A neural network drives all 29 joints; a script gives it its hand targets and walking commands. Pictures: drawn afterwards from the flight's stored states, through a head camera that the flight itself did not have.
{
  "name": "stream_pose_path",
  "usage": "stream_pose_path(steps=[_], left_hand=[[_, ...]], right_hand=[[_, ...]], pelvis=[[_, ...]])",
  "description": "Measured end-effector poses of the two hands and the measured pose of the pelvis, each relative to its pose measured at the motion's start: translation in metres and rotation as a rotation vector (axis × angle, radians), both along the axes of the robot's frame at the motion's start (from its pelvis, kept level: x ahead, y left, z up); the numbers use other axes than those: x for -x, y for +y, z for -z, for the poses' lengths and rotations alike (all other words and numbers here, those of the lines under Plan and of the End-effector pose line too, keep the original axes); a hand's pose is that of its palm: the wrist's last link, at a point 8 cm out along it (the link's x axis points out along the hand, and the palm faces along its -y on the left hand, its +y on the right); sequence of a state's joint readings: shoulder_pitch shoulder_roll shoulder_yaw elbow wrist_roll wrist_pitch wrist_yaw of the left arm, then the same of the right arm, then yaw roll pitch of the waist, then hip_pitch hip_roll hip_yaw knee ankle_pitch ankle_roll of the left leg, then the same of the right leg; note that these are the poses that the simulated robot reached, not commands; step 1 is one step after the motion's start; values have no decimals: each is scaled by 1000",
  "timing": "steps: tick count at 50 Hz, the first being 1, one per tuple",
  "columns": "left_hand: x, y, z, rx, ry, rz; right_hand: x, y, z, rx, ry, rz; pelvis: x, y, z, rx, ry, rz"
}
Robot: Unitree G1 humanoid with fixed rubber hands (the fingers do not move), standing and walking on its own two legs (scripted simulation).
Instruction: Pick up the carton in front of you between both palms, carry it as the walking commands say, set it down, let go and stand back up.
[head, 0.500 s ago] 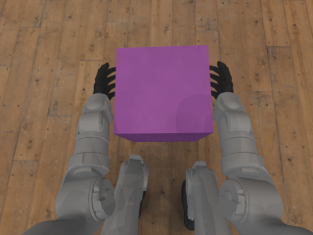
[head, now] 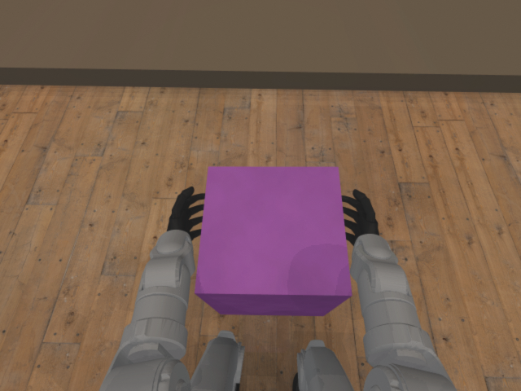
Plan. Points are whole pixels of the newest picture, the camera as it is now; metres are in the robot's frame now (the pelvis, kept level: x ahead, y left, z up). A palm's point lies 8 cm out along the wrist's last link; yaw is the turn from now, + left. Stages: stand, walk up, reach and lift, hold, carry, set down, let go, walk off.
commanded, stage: reach and lift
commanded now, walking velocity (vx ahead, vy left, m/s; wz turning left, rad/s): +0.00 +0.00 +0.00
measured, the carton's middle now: (272, 249) +0.37 +0.02 -0.10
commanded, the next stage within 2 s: hold in 1.58 s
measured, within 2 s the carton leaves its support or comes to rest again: neither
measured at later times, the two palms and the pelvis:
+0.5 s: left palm (155, 209) +0.33 +0.16 +0.12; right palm (415, 222) +0.34 -0.14 +0.12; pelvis +0.04 +0.00 +0.11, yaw +0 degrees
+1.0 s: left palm (146, 200) +0.33 +0.16 +0.15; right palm (429, 216) +0.33 -0.14 +0.15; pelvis +0.03 +0.01 +0.12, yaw +0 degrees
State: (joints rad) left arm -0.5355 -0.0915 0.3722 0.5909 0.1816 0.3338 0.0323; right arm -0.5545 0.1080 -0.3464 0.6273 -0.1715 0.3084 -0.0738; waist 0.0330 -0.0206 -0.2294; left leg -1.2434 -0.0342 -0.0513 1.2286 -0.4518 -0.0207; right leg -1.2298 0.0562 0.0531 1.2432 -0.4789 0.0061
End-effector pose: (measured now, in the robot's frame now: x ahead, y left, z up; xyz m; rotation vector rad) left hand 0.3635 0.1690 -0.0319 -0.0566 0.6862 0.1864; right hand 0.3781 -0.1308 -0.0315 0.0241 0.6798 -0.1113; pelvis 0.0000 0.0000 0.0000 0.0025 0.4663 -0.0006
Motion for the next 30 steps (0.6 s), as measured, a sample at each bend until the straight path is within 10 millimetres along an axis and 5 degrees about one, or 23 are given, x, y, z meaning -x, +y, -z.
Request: stream_pose_path(steps=[17,30], left_hand=[[23,-7,-104,-6,-7,28],[36,-12,-172,-24,-36,55]], right_hand=[[29,-8,-104,8,-7,14],[46,-13,-172,25,-35,11]], pelvis=[[-31,1,-85,1,-264,-2],[-36,3,-116,2,-486,-4]])
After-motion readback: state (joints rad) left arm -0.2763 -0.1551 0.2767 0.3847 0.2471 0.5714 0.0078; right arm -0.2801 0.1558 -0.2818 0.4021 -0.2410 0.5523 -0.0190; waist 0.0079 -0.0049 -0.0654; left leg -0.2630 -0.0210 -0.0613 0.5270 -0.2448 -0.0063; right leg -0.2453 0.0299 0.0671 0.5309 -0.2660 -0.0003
